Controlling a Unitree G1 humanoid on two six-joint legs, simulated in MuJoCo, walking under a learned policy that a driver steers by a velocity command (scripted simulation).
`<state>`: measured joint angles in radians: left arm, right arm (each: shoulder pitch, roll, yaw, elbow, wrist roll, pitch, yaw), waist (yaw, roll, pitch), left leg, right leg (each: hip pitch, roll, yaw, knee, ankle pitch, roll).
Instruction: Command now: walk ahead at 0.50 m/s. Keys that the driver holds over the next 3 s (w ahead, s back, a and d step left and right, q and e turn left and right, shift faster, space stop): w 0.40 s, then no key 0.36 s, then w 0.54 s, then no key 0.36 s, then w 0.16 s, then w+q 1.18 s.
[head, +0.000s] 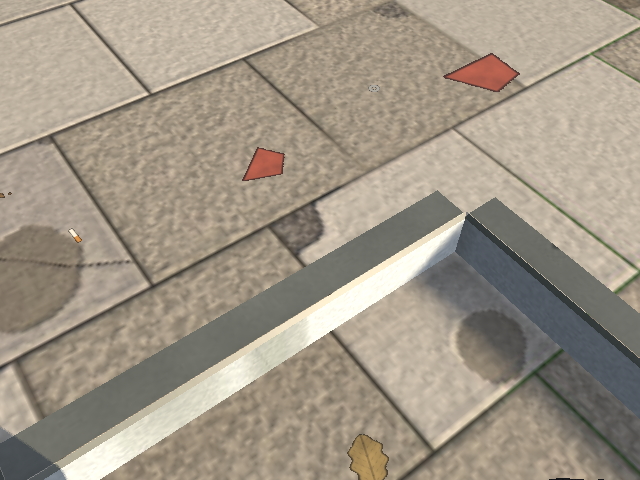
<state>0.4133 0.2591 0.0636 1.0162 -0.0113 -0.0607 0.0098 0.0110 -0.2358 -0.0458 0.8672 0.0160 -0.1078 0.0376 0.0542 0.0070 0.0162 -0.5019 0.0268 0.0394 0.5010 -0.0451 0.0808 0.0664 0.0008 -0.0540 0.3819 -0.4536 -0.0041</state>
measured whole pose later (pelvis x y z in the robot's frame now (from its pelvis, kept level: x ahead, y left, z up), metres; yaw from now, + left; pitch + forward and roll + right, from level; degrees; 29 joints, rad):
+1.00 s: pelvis +0.38 -0.02 +0.02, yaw +1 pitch -1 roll +0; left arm 0.28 0.22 0.03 1.02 0.02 -0.03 -0.01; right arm 0.31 -0.18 -0.02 1.08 -0.03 -0.06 -0.02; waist 0.00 -0.02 -0.01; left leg -0.15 -0.01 0.06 0.44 -0.27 0.05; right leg -0.26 0.03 -0.08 0.61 -0.37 -0.08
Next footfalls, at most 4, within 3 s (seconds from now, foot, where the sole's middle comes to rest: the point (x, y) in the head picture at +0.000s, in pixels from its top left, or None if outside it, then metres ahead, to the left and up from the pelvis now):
0.50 right None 0.41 -0.10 -0.76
0.92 left None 0.40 0.08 -0.76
1.32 right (416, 406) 0.63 -0.15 -0.76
1.70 left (335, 395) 0.64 0.02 -0.76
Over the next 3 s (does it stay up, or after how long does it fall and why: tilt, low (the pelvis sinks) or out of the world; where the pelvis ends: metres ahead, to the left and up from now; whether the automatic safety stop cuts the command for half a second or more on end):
stays up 1.22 -0.01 0.14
